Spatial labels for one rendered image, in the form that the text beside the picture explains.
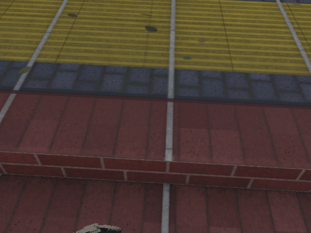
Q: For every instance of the left robot hand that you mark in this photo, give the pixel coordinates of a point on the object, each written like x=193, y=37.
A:
x=96, y=228

